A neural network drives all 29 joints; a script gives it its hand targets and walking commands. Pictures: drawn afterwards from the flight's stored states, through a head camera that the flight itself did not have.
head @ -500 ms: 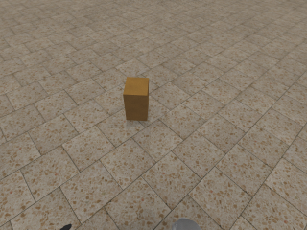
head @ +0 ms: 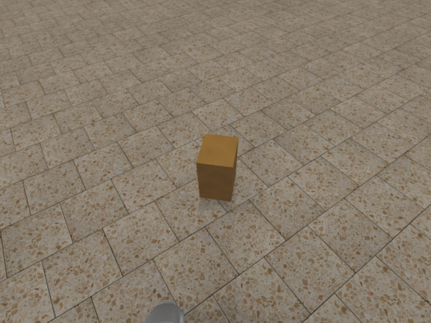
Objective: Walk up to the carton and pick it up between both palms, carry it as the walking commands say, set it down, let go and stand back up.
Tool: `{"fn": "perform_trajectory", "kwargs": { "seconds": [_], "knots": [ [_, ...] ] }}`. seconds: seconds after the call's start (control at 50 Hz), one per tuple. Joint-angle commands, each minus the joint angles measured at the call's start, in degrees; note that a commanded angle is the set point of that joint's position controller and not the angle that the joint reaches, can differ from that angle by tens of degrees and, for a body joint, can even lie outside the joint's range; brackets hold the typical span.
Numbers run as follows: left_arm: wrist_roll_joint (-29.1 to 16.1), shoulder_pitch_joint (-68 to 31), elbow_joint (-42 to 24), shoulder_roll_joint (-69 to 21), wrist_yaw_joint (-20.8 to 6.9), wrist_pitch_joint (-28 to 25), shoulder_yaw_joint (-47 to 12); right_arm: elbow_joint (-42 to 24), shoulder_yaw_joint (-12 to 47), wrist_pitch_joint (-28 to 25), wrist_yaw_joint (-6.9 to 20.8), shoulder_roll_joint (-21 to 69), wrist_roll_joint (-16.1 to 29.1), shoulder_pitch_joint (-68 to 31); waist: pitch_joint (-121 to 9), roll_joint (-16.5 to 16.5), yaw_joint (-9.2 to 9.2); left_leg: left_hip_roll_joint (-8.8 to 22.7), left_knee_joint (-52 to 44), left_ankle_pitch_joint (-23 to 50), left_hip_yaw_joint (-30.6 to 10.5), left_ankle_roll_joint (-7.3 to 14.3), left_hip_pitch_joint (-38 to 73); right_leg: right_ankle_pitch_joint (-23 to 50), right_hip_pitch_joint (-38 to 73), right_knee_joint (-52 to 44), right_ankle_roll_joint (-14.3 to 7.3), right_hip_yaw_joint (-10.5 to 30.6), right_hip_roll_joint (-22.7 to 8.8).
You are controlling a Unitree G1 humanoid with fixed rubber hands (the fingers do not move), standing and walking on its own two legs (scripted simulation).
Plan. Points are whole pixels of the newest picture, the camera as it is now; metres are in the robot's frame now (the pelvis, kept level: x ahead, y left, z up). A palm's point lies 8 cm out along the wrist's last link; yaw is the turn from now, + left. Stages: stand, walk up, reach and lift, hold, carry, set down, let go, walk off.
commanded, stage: walk up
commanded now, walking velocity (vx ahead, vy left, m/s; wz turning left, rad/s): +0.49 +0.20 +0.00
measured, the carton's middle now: (218, 168) +0.99 +0.06 -0.63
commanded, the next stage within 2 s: none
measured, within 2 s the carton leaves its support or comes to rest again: neither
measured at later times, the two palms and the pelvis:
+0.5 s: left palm (109, 227) +0.35 +0.30 -0.12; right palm out of the picture +0.15 -0.16 -0.14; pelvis +0.22 +0.06 +0.00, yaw -1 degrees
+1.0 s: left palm (114, 235) +0.34 +0.28 -0.13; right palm (295, 187) +0.52 -0.19 -0.14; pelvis +0.40 +0.04 +0.00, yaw +0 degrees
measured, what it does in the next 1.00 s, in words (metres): walks ahead: left foot, then right foot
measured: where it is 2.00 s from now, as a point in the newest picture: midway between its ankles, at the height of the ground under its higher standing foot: (210, 260)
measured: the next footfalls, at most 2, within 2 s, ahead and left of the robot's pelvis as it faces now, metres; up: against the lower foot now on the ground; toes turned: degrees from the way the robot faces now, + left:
left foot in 0.14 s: +0.23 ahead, +0.18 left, +0.00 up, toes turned +10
right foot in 0.62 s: +0.41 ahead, -0.09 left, +0.00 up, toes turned -11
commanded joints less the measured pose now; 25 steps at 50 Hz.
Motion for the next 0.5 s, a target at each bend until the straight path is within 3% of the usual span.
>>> {"fn": "perform_trajectory", "kwargs": {
  "seconds": [0.0,0.02,0.04,0.06,0.08,0.1,0.12,0.14,0.16,0.18,0.22,0.26,0.3,0.34,0.36,0.4,0.42,0.48],
  "knots": [
    [0.15,-1.27,-3.90,9.79,0.18,-1.14,1.22,-4.79,1.09,-0.92,1.21,0.41,0.70,-5.02,7.10,-13.26,-1.38,-0.53,-13.77,0.20,2.50,-0.18,3.46,7.48,-7.78,-13.46,-5.49,9.39,-15.32],
    [0.14,0.71,-3.19,10.16,0.15,-0.79,1.22,-5.32,0.90,-1.14,1.22,-0.01,0.68,-6.63,6.82,-12.30,0.13,-0.92,-15.13,-1.87,4.06,-0.29,4.58,9.58,-6.34,-12.33,-6.01,9.66,-16.06],
    [0.02,0.44,-3.33,10.71,0.25,-0.74,1.23,-5.23,1.08,-1.44,1.11,0.27,0.75,-6.14,5.77,-13.20,-0.56,-1.04,-17.11,-2.18,3.45,-0.13,7.00,10.06,-7.22,-11.15,-5.33,9.53,-15.98],
    [0.30,-0.49,-3.42,11.07,0.20,-0.60,1.26,-4.54,0.73,-1.86,0.83,-1.27,0.53,-3.77,3.74,-11.03,-2.22,-2.00,-19.20,-4.23,3.84,0.36,11.10,13.45,-6.77,-7.23,-5.02,9.40,-15.97],
    [0.22,-0.93,-3.89,11.07,-0.04,-0.58,0.96,-2.46,-0.02,-2.72,0.28,-3.55,0.47,1.71,-1.23,-6.66,-4.96,-3.62,-21.52,-4.38,4.81,1.11,20.58,15.27,-8.67,2.01,-4.24,6.45,-13.38],
    [-0.14,0.30,-3.50,7.49,-0.47,-0.82,-0.10,0.63,-1.15,-3.98,-0.65,-6.37,-0.19,12.04,-8.73,1.42,-9.48,-1.91,-22.46,-8.22,2.67,3.22,35.85,11.18,-14.91,17.95,-3.00,1.17,-6.71],
    [-0.41,1.74,-4.40,4.71,-0.52,-1.12,-0.29,2.12,-3.50,-4.95,-1.97,-14.82,-0.92,22.33,-15.20,15.81,-13.32,14.73,-28.85,-13.38,-19.85,7.13,48.34,-10.89,-29.67,37.20,-1.32,-0.64,0.51],
    [-0.09,0.21,-6.78,4.31,-0.59,-1.13,-0.01,2.13,-4.24,-5.04,-2.63,-19.37,-0.40,26.43,-16.34,18.93,-13.35,21.67,-38.31,-15.59,-37.00,10.02,49.03,-19.05,-37.35,49.32,-1.34,6.57,2.44],
    [-0.15,-4.22,-8.13,6.78,-0.81,-0.79,0.50,2.86,-2.82,-4.88,-2.80,-15.28,0.20,23.52,-14.20,10.07,-13.02,18.57,-37.79,-14.49,-30.28,11.26,45.06,-12.96,-36.28,50.81,-1.67,10.37,-1.75],
    [-0.17,-6.50,-8.37,6.87,-1.19,-1.27,0.31,2.03,-1.96,-5.26,-2.71,-12.16,-0.06,18.46,-10.41,9.48,-10.75,15.71,-35.38,-5.40,-25.75,10.55,41.00,-8.74,-39.12,51.61,-1.65,10.30,-3.18],
    [-0.21,-5.00,-6.23,5.31,-1.48,-0.77,-0.11,0.48,-1.06,-5.71,-2.98,-7.10,0.04,12.31,-7.56,5.94,-7.55,12.16,-35.18,0.85,-16.40,10.75,35.09,-4.67,-37.57,50.14,-0.96,10.57,-5.20],
    [0.03,-2.78,-5.64,3.48,-1.41,0.38,-0.31,0.16,-0.30,-5.69,-3.02,-4.91,0.37,9.79,-7.31,3.90,-4.48,11.61,-36.07,2.37,-12.33,10.90,26.12,-2.48,-29.89,44.75,0.23,10.35,-5.99],
    [0.29,-4.92,-6.22,2.49,-1.48,2.06,0.20,0.21,-0.20,-5.94,-2.86,-5.04,0.17,10.12,-2.73,2.63,-4.62,14.82,-38.43,0.53,-13.49,12.37,20.28,-1.96,-29.14,40.59,1.36,9.43,-6.36],
    [0.43,-9.11,-7.85,2.23,-2.01,2.84,0.38,0.60,-0.04,-5.90,-2.81,-4.93,0.25,10.43,0.51,2.89,-4.77,13.75,-41.28,-5.79,-12.90,12.25,18.97,0.85,-30.12,33.80,1.35,9.40,-6.48],
    [0.37,-12.49,-8.78,3.10,-2.30,3.04,0.72,1.25,-0.04,-5.94,-2.93,-5.19,0.24,12.29,2.16,1.30,-5.67,14.33,-42.35,-5.45,-12.95,12.47,18.50,1.83,-30.86,31.41,1.67,8.58,-6.29],
    [0.07,-15.74,-10.02,2.63,-3.04,3.12,0.55,1.90,0.18,-6.05,-2.87,-5.60,0.21,12.61,3.86,2.40,-5.34,12.07,-43.21,-5.11,-10.33,11.44,17.83,5.64,-28.87,24.51,1.64,7.70,-5.71],
    [-0.08,-17.51,-10.92,2.85,-3.21,3.04,0.39,2.03,0.15,-6.07,-2.76,-5.33,0.08,12.69,3.88,3.44,-5.77,11.51,-43.64,-6.25,-11.02,11.00,18.26,5.80,-27.83,21.61,1.53,7.33,-5.21],
    [-0.18,-20.98,-11.95,3.00,-3.42,2.64,0.26,2.97,0.29,-5.92,-2.64,-5.14,0.16,14.15,3.78,3.81,-6.52,9.63,-43.39,-5.41,-7.60,9.84,20.09,6.17,-23.15,14.68,1.15,5.36,-3.08]
  ]
}}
